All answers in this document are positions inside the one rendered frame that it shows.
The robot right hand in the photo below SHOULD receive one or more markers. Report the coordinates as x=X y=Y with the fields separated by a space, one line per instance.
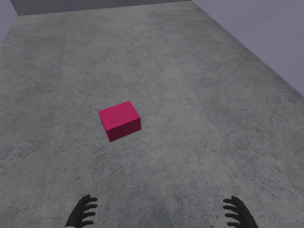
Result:
x=243 y=214

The robot left hand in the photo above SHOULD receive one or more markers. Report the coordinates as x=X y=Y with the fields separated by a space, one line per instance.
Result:
x=77 y=215

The carton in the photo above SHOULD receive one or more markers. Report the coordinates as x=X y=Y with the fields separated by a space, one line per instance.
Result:
x=120 y=120

